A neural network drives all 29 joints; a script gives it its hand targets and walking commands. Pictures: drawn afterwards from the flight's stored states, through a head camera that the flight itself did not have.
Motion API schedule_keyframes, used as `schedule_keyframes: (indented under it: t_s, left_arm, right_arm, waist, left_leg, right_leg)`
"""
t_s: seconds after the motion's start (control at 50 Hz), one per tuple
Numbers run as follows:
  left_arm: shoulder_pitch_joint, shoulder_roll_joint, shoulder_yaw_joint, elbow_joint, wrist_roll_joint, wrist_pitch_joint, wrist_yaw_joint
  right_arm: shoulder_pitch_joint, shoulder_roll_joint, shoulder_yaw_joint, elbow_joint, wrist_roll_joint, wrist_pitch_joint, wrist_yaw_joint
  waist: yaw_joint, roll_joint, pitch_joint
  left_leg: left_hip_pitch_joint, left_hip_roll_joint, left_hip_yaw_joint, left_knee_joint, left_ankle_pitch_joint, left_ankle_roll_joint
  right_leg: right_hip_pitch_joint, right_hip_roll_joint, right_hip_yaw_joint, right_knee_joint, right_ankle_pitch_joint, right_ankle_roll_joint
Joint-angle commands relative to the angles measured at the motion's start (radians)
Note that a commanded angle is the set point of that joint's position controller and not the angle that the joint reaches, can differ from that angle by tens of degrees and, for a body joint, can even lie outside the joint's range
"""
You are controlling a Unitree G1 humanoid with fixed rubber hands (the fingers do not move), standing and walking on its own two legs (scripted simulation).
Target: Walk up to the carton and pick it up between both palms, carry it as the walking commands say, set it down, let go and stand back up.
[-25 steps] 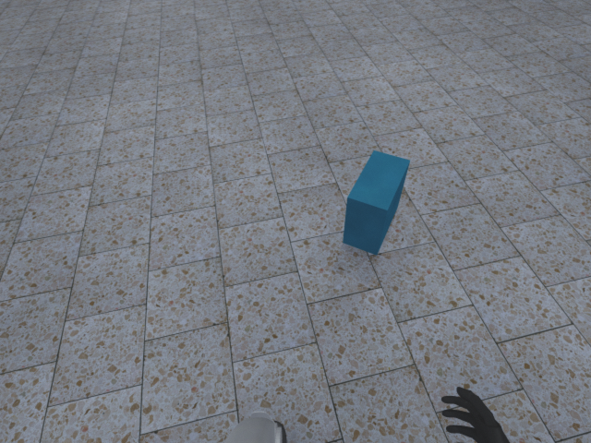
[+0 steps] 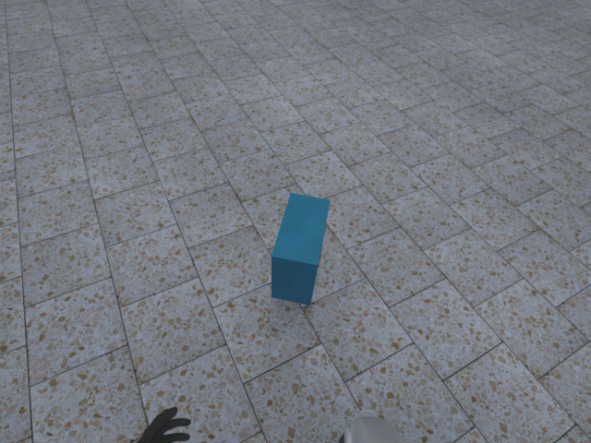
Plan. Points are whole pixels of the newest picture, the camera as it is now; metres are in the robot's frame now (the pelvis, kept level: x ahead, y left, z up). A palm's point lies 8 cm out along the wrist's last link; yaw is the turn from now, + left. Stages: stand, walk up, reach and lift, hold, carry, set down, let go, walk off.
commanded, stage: walk up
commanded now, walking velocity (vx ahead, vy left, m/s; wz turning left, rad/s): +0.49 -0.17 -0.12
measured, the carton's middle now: (300, 249) +0.86 -0.07 -0.64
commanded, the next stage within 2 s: none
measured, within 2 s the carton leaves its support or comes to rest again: neither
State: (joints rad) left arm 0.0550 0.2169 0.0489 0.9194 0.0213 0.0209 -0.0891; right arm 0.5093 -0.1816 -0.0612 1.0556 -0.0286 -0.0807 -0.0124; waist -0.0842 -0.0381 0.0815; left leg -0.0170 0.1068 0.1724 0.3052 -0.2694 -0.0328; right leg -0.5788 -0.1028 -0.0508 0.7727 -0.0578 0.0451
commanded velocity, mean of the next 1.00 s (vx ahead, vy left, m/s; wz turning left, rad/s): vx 0.29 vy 0.00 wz -0.02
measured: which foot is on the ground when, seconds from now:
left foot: down 0.00-0.14, up 0.16-0.62, down 0.64-1.00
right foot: up 0.00-0.12, down 0.14-0.64, up 0.66-1.00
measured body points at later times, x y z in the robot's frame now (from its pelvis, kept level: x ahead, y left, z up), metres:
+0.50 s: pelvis +0.22 -0.05 +0.00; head +0.25 -0.08 +0.45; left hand +0.15 +0.19 -0.13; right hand +0.33 -0.29 -0.16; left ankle +0.32 +0.11 -0.69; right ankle +0.18 -0.16 -0.75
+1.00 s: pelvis +0.34 -0.03 +0.00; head +0.37 -0.01 +0.45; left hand +0.43 +0.22 -0.16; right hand +0.31 -0.28 -0.14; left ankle +0.36 +0.09 -0.75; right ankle +0.38 -0.18 -0.71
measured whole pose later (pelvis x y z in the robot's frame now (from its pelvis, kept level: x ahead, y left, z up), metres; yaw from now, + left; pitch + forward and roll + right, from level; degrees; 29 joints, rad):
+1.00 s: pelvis +0.34 -0.03 +0.00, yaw -1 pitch -2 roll -1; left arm 0.15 0.23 0.05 1.00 0.00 0.04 0.01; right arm 0.32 -0.18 -0.03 1.05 -0.02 -0.03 -0.02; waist -0.04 -0.04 0.08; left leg -0.19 0.10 0.14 0.40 -0.18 -0.01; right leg -0.40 -0.06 -0.03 0.75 -0.29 0.05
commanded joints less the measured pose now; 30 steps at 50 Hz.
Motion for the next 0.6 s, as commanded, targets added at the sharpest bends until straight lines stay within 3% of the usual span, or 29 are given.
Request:
schedule_keyframes:
  t_s: [0.0,0.04,0.06,0.08,0.1,0.12,0.14,0.16,0.18,0.2,0.24,0.26,0.32,0.38,0.48,0.5,0.54,0.56,0.58]
  left_arm:
    - [-0.116,0.031,0.003,-0.08,-0.005,-0.022,-0.005]
    - [-0.1,0.031,-0.002,-0.07,0.005,-0.042,0.012]
    - [-0.07,0.05,0.003,-0.059,0.008,-0.05,0.02]
    - [0.017,0.07,0.013,-0.026,0.009,-0.059,0.031]
    - [0.149,0.118,0.03,0.023,0.015,-0.073,0.046]
    - [0.307,0.201,0.053,0.063,0.03,-0.086,0.058]
    - [0.412,0.315,0.078,0.079,0.033,-0.089,0.073]
    - [0.397,0.3,0.077,0.072,0.009,-0.085,0.073]
    - [0.332,0.247,0.061,0.056,0.011,-0.089,0.073]
    - [0.248,0.176,0.044,0.042,0.014,-0.101,0.073]
    - [0.205,0.088,0.024,0.045,0.005,-0.109,0.077]
    - [0.222,0.087,0.021,0.052,0.004,-0.112,0.079]
    - [0.291,0.091,0.017,0.063,0.001,-0.12,0.087]
    - [0.344,0.097,0.019,0.068,0.004,-0.116,0.096]
    - [0.393,0.108,0.024,0.09,0.006,-0.106,0.106]
    - [0.395,0.109,0.024,0.095,0.005,-0.104,0.104]
    - [0.416,0.103,0.024,0.131,-0.002,-0.089,0.105]
    - [0.429,0.107,0.026,0.146,-0.002,-0.081,0.108]
    - [0.422,0.111,0.026,0.156,-0.004,-0.076,0.109]
  right_arm:
    - [0.009,-0.185,-0.038,-0.045,-0.005,-0.008,-0.009]
    - [-0.001,-0.146,-0.025,-0.03,-0.004,0.003,0.002]
    - [0.003,-0.149,-0.022,-0.022,-0.003,0.008,0.002]
    - [-0.015,-0.168,-0.023,-0.022,0.001,0.013,0.003]
    - [-0.01,-0.161,-0.013,-0.029,0.004,0.017,0.008]
    - [-0.002,-0.12,0.002,-0.057,0.001,0.015,0.011]
    - [0.023,-0.035,0.016,-0.104,0.01,0.003,0.011]
    - [0.006,-0.089,0.007,-0.094,-0.003,0.007,0.005]
    - [-0.028,-0.111,-0.009,-0.077,0.002,0.015,0.003]
    - [-0.05,-0.085,-0.012,-0.065,-0.002,0.016,0.008]
    - [-0.046,-0.055,-0.016,-0.059,-0.008,0.042,0.022]
    - [-0.05,-0.055,-0.016,-0.057,-0.008,0.058,0.027]
    - [-0.133,-0.051,-0.014,-0.066,-0.004,0.091,0.036]
    - [-0.244,-0.054,-0.009,-0.096,-0.002,0.105,0.046]
    - [-0.392,-0.04,0.01,-0.124,0.007,0.101,0.056]
    - [-0.414,-0.035,0.012,-0.129,0.011,0.097,0.056]
    - [-0.439,-0.04,0.017,-0.154,0.011,0.072,0.053]
    - [-0.413,-0.051,0.011,-0.145,0.009,0.063,0.045]
    - [-0.362,-0.062,0.007,-0.127,0.008,0.053,0.034]
  waist:
    - [0.005,0.258,0.052]
    - [0.017,0.304,0.024]
    - [0.032,0.266,0.022]
    - [0.081,0.194,-0.02]
    - [0.13,0.084,-0.115]
    - [0.194,-0.066,-0.231]
    - [0.215,-0.342,-0.306]
    - [0.19,-0.184,-0.314]
    - [0.161,-0.052,-0.227]
    - [0.129,-0.014,-0.144]
    - [0.081,-0.087,-0.1]
    - [0.074,-0.119,-0.087]
    - [0.073,-0.12,-0.059]
    - [0.09,-0.12,-0.033]
    - [0.127,-0.126,0.015]
    - [0.132,-0.14,0.016]
    - [0.121,-0.228,0.001]
    - [0.117,-0.192,0.001]
    - [0.092,-0.123,0.002]
  left_leg:
    - [-0.045,0.221,-0.086,-0.146,0.273,0.093]
    - [-0.073,0.181,-0.045,-0.12,0.178,0.103]
    - [-0.108,0.19,-0.059,-0.073,0.189,0.104]
    - [-0.132,0.183,-0.045,0.046,0.273,0.097]
    - [-0.175,0.132,-0.009,0.259,0.349,0.08]
    - [-0.339,0.07,-0.011,0.545,0.134,0.053]
    - [-0.628,-0.057,-0.039,0.872,-0.297,0.03]
    - [-0.645,-0.009,-0.175,0.972,-0.265,0.049]
    - [-0.642,0.023,-0.2,1.006,-0.181,0.05]
    - [-0.605,0.064,-0.203,0.96,-0.097,0.037]
    - [-0.508,0.065,-0.174,0.881,-0.025,0.016]
    - [-0.496,0.047,-0.153,0.865,-0.004,0.011]
    - [-0.541,0.034,-0.14,0.819,0.072,0.001]
    - [-0.571,0.027,-0.126,0.721,0.109,-0.01]
    - [-0.508,0.001,-0.084,0.455,0.157,-0.012]
    - [-0.473,-0.008,-0.07,0.409,0.153,-0.008]
    - [-0.362,-0.024,-0.045,0.365,0.096,-0.005]
    - [-0.322,-0.027,-0.034,0.325,0.076,-0.011]
    - [-0.258,-0.034,-0.028,0.244,0.093,-0.019]
  right_leg:
    - [0.035,0.007,-0.035,-0.138,-0.012,-0.01]
    - [0.151,0.036,-0.089,-0.191,-0.121,-0.022]
    - [0.225,0.043,-0.101,-0.221,-0.139,-0.024]
    - [0.35,0.064,-0.126,-0.279,-0.118,-0.028]
    - [0.54,0.074,-0.121,-0.309,-0.147,-0.043]
    - [0.733,-0.09,0.078,-0.335,-0.23,-0.084]
    - [0.855,-0.375,0.534,-0.498,-0.298,-0.19]
    - [0.792,-0.423,0.627,-0.546,-0.276,-0.209]
    - [0.7,-0.404,0.544,-0.504,-0.103,-0.19]
    - [0.588,-0.332,0.387,-0.481,0.056,-0.18]
    - [0.465,-0.209,0.217,-0.498,0.197,-0.143]
    - [0.45,-0.19,0.173,-0.494,0.283,-0.137]
    - [0.452,-0.203,0.095,-0.493,0.456,-0.146]
    - [0.462,-0.206,0.061,-0.515,0.457,-0.158]
    - [0.466,-0.198,0.006,-0.531,0.345,-0.159]
    - [0.461,-0.193,-0.007,-0.531,0.308,-0.157]
    - [0.431,-0.13,-0.031,-0.525,0.105,-0.149]
    - [0.421,-0.136,0.001,-0.502,0.064,-0.149]
    - [0.401,-0.141,0.027,-0.444,0.064,-0.14]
